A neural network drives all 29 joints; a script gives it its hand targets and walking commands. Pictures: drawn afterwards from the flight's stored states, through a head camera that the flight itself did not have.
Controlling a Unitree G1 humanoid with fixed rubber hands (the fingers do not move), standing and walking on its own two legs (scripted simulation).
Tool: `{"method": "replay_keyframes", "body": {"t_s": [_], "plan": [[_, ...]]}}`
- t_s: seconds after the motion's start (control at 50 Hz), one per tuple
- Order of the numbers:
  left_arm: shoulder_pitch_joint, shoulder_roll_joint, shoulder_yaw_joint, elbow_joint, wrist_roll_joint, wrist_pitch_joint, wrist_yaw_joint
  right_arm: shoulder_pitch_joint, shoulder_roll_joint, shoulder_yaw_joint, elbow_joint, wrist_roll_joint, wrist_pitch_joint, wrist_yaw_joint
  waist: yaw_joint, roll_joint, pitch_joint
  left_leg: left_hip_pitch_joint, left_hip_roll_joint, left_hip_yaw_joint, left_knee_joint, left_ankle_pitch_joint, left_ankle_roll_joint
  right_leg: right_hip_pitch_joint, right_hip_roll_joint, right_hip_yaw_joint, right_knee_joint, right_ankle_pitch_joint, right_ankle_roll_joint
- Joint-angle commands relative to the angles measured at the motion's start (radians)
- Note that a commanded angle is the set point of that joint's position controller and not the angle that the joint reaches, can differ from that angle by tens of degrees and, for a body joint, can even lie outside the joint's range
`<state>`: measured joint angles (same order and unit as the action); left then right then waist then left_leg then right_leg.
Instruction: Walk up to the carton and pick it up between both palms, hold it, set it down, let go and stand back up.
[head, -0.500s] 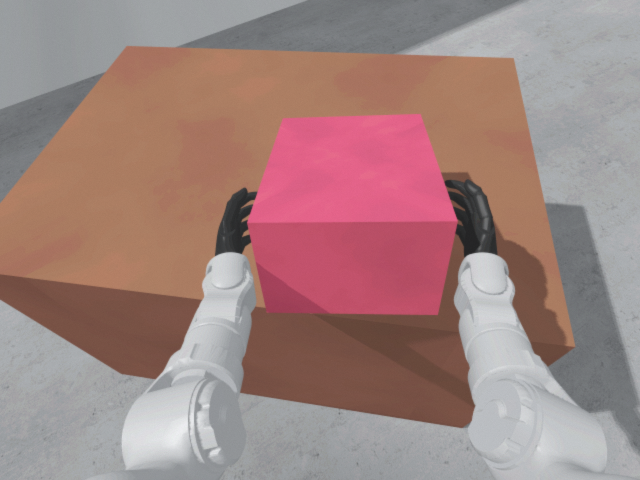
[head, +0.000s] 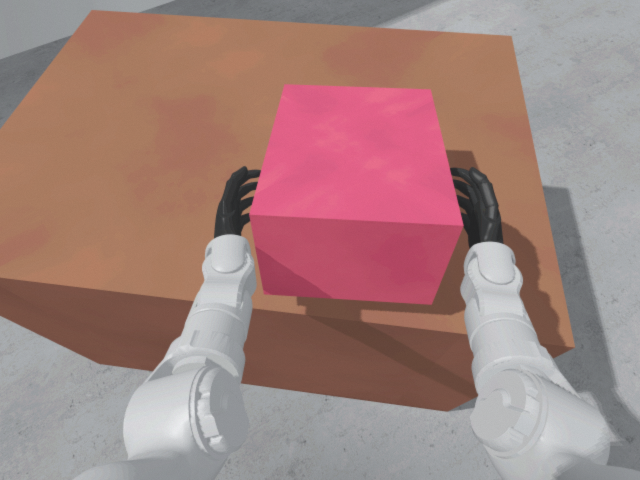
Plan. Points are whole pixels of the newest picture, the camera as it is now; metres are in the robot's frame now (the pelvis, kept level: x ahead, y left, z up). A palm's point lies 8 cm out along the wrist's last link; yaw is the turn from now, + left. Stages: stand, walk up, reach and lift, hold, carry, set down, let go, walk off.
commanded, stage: set down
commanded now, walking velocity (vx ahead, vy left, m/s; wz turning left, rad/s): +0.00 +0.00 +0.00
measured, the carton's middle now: (352, 185) +0.53 -0.04 +0.00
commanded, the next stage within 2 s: none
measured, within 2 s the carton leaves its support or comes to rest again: rests again in 0.22 s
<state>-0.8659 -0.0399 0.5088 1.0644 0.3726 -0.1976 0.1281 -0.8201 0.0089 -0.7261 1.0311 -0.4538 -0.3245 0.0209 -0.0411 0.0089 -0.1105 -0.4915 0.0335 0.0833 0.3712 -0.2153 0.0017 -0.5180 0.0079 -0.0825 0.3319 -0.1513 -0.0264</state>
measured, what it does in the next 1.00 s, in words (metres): stands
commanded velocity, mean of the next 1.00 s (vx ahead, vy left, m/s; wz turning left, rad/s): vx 0.00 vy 0.00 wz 0.00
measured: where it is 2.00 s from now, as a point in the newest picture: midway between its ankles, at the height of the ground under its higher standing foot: outside the picture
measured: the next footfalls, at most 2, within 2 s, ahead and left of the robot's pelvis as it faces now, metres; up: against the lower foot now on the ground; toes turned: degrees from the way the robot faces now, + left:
none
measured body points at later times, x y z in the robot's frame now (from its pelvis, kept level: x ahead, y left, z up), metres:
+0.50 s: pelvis -0.02 -0.01 -0.01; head +0.14 -0.03 +0.41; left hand +0.45 +0.12 -0.02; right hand +0.43 -0.21 -0.01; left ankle -0.05 +0.11 -0.74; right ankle -0.02 -0.10 -0.74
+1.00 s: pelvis -0.01 +0.00 -0.01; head +0.14 -0.02 +0.42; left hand +0.45 +0.12 -0.02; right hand +0.43 -0.21 -0.01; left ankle -0.05 +0.11 -0.74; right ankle -0.02 -0.10 -0.74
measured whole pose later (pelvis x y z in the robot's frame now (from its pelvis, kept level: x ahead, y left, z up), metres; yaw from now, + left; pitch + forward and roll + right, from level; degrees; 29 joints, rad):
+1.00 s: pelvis -0.01 +0.00 -0.01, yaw -1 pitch +26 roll +0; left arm -0.90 0.01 0.50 1.26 0.30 -0.43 0.13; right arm -0.90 -0.07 -0.67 1.22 -0.41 -0.47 -0.02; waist -0.03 0.04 -0.14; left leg -0.67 0.04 0.09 0.42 -0.21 0.00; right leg -0.70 0.01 -0.09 0.38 -0.14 -0.03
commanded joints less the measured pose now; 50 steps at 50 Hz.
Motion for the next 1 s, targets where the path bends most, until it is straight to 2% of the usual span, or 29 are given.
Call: {"method": "replay_keyframes", "body": {"t_s": [0.0, 0.04, 0.06, 0.1, 0.12, 0.2, 0.22, 0.24, 0.26, 0.28, 0.3, 0.34, 0.42, 0.5, 0.52, 0.56, 0.58, 0.6, 0.68, 0.7, 0.74, 0.76, 0.82, 0.84, 0.86, 0.88, 0.94, 0.96, 0.98], "plan": [[-0.482, -0.47, -0.23, 0.017, 0.037, -0.04, -0.118, -0.496, 0.423, 0.273, 0.116, -0.059, -0.052, 0.141, 0.017, 0.04, -0.669, 0.311, 0.032, -0.003, 0.098, 0.696, -0.049, 0.303, 0.005, -0.035, 0.107, 0.683, 0.055], [-0.46, -0.487, -0.239, 0.021, 0.036, -0.047, -0.117, -0.493, 0.435, 0.28, 0.129, -0.062, -0.071, 0.135, 0.021, 0.038, -0.678, 0.329, 0.036, -0.011, 0.118, 0.74, -0.047, 0.266, 0.003, -0.038, 0.11, 0.709, 0.055], [-0.458, -0.491, -0.248, 0.026, 0.03, -0.056, -0.118, -0.485, 0.441, 0.281, 0.156, -0.069, -0.076, 0.132, 0.014, 0.026, -0.667, 0.316, 0.034, -0.012, 0.124, 0.742, -0.043, 0.251, 0.002, -0.037, 0.113, 0.716, 0.055], [-0.464, -0.482, -0.249, 0.035, 0.029, -0.075, -0.119, -0.484, 0.457, 0.294, 0.165, -0.071, -0.09, 0.128, 0.028, 0.018, -0.691, 0.278, 0.03, -0.003, 0.122, 0.722, -0.042, 0.28, -0.002, -0.032, 0.119, 0.748, 0.055], [-0.448, -0.481, -0.25, 0.046, 0.027, -0.084, -0.119, -0.476, 0.454, 0.297, 0.173, -0.074, -0.101, 0.126, 0.019, 0.01, -0.681, 0.251, 0.026, -0.004, 0.122, 0.71, -0.04, 0.298, -0.006, -0.027, 0.125, 0.772, 0.057], [-0.464, -0.45, -0.25, 0.071, 0.015, -0.138, -0.127, -0.469, 0.477, 0.332, 0.191, -0.088, -0.127, 0.112, 0.025, -0.046, -0.718, 0.037, 0.001, 0.019, 0.072, 0.535, -0.021, 0.485, -0.035, 0.001, 0.174, 0.903, 0.077], [-0.478, -0.456, -0.261, 0.068, 0.01, -0.156, -0.127, -0.476, 0.473, 0.338, 0.192, -0.098, -0.136, 0.111, 0.01, -0.045, -0.748, -0.008, -0.002, 0.016, 0.064, 0.509, -0.022, 0.517, -0.039, 0.001, 0.187, 0.929, 0.081], [-0.472, -0.455, -0.262, 0.074, 0.01, -0.168, -0.129, -0.471, 0.478, 0.343, 0.188, -0.106, -0.143, 0.107, 0.017, -0.053, -0.759, -0.042, -0.006, 0.019, 0.052, 0.478, -0.016, 0.531, -0.047, 0.007, 0.191, 0.939, 0.084], [-0.479, -0.453, -0.27, 0.083, 0.004, -0.184, -0.131, -0.477, 0.479, 0.345, 0.185, -0.108, -0.155, 0.105, 0.008, -0.057, -0.783, -0.059, -0.009, 0.019, 0.045, 0.456, -0.013, 0.534, -0.048, 0.009, 0.194, 0.934, 0.088], [-0.474, -0.445, -0.261, 0.099, 0.009, -0.194, -0.132, -0.469, 0.485, 0.351, 0.197, -0.106, -0.155, 0.101, 0.016, -0.053, -0.78, -0.075, -0.007, 0.022, 0.037, 0.433, -0.008, 0.534, -0.054, 0.008, 0.199, 0.926, 0.09], [-0.476, -0.427, -0.256, 0.119, 0.009, -0.203, -0.137, -0.461, 0.479, 0.362, 0.194, -0.111, -0.155, 0.103, 0.02, -0.078, -0.796, -0.118, -0.016, 0.028, 0.026, 0.388, -0.005, 0.576, -0.053, 0.013, 0.192, 0.92, 0.088], [-0.486, -0.409, -0.249, 0.143, 0.003, -0.214, -0.145, -0.441, 0.478, 0.371, 0.222, -0.106, -0.146, 0.098, 0.01, -0.09, -0.785, -0.188, -0.025, 0.033, 0.0, 0.307, 0.001, 0.647, -0.066, 0.029, 0.201, 0.923, 0.093], [-0.484, -0.407, -0.245, 0.167, 0.003, -0.219, -0.153, -0.423, 0.459, 0.328, 0.237, -0.112, -0.138, 0.093, -0.011, -0.057, -0.783, -0.162, -0.016, 0.03, -0.025, 0.245, 0.005, 0.604, -0.065, 0.024, 0.167, 0.79, 0.087], [-0.486, -0.408, -0.244, 0.17, 0.001, -0.219, -0.15, -0.424, 0.444, 0.291, 0.235, -0.118, -0.132, 0.1, -0.016, -0.027, -0.784, -0.084, -0.004, 0.024, -0.016, 0.256, -0.007, 0.508, -0.039, 0.0, 0.138, 0.645, 0.065], [-0.49, -0.401, -0.232, 0.173, 0.011, -0.219, -0.148, -0.425, 0.444, 0.276, 0.232, -0.124, -0.128, 0.101, -0.006, -0.021, -0.777, -0.07, -0.003, 0.027, -0.011, 0.254, -0.009, 0.486, -0.037, -0.001, 0.13, 0.604, 0.06], [-0.486, -0.389, -0.221, 0.176, 0.017, -0.217, -0.145, -0.429, 0.428, 0.271, 0.227, -0.129, -0.125, 0.103, -0.001, -0.016, -0.755, -0.055, -0.002, 0.025, -0.002, 0.254, -0.011, 0.455, -0.029, -0.006, 0.125, 0.571, 0.052], [-0.498, -0.387, -0.225, 0.169, 0.017, -0.214, -0.142, -0.427, 0.417, 0.255, 0.236, -0.13, -0.122, 0.105, -0.015, 0.001, -0.748, -0.041, 0.001, 0.024, 0.001, 0.257, -0.014, 0.445, -0.025, -0.014, 0.122, 0.55, 0.05], [-0.487, -0.379, -0.219, 0.172, 0.02, -0.211, -0.137, -0.432, 0.406, 0.257, 0.223, -0.126, -0.121, 0.105, -0.002, 0.002, -0.738, -0.023, 0.002, 0.024, 0.005, 0.269, -0.018, 0.432, -0.023, -0.013, 0.12, 0.544, 0.05], [-0.485, -0.277, -0.208, 0.155, 0.006, -0.215, -0.111, -0.421, 0.294, 0.236, 0.238, -0.092, -0.123, 0.095, 0.007, 0.045, -0.748, 0.019, 0.006, 0.021, 0.027, 0.325, -0.032, 0.393, -0.013, -0.013, 0.123, 0.557, 0.039], [-0.483, -0.241, -0.195, 0.156, -0.006, -0.22, -0.1, -0.424, 0.242, 0.238, 0.237, -0.077, -0.123, 0.09, 0.011, 0.032, -0.763, 0.025, 0.005, 0.022, 0.039, 0.352, -0.034, 0.395, -0.01, -0.011, 0.129, 0.583, 0.037], [-0.497, -0.244, -0.185, 0.163, -0.012, -0.224, -0.096, -0.458, 0.248, 0.245, 0.23, -0.058, -0.124, 0.083, 0.013, 0.016, -0.739, 0.005, -0.001, 0.019, 0.044, 0.367, -0.031, 0.398, -0.011, -0.005, 0.133, 0.619, 0.041], [-0.497, -0.308, -0.195, 0.156, -0.008, -0.228, -0.102, -0.466, 0.324, 0.251, 0.227, -0.065, -0.124, 0.083, 0.002, 0.004, -0.704, -0.004, -0.004, 0.015, 0.042, 0.365, -0.029, 0.394, -0.01, -0.003, 0.133, 0.626, 0.045], [-0.493, -0.249, -0.186, 0.15, -0.024, -0.241, -0.092, -0.471, 0.258, 0.247, 0.238, -0.035, -0.134, 0.07, 0.009, -0.003, -0.714, -0.005, -0.011, 0.013, 0.058, 0.406, -0.032, 0.399, -0.011, 0.003, 0.147, 0.683, 0.051], [-0.508, -0.285, -0.179, 0.156, -0.016, -0.244, -0.1, -0.483, 0.318, 0.246, 0.243, -0.05, -0.129, 0.072, 0.002, -0.02, -0.692, -0.029, -0.015, 0.01, 0.056, 0.389, -0.023, 0.411, -0.016, 0.004, 0.142, 0.681, 0.056], [-0.51, -0.262, -0.165, 0.156, -0.01, -0.245, -0.097, -0.477, 0.292, 0.232, 0.249, -0.052, -0.128, 0.069, 0.006, -0.009, -0.678, -0.032, -0.018, 0.012, 0.048, 0.37, -0.022, 0.405, -0.019, 0.007, 0.143, 0.663, 0.06], [-0.487, -0.211, -0.149, 0.17, -0.016, -0.246, -0.091, -0.467, 0.235, 0.24, 0.252, -0.042, -0.13, 0.065, 0.015, -0.027, -0.695, -0.037, -0.019, 0.02, 0.054, 0.376, -0.019, 0.409, -0.019, 0.01, 0.152, 0.686, 0.059], [-0.496, -0.238, -0.142, 0.168, -0.006, -0.255, -0.09, -0.475, 0.275, 0.237, 0.259, -0.051, -0.127, 0.063, 0.012, -0.034, -0.688, -0.036, -0.021, 0.016, 0.07, 0.393, -0.014, 0.374, -0.022, 0.01, 0.16, 0.68, 0.065], [-0.487, -0.21, -0.125, 0.178, -0.002, -0.257, -0.085, -0.472, 0.237, 0.231, 0.26, -0.051, -0.126, 0.06, 0.024, -0.022, -0.703, -0.036, -0.022, 0.019, 0.066, 0.392, -0.016, 0.372, -0.022, 0.015, 0.156, 0.669, 0.062], [-0.502, -0.2, -0.133, 0.166, -0.008, -0.259, -0.083, -0.47, 0.233, 0.226, 0.25, -0.051, -0.126, 0.057, 0.012, -0.029, -0.71, -0.025, -0.021, 0.018, 0.068, 0.396, -0.017, 0.363, -0.019, 0.009, 0.153, 0.662, 0.063]]}}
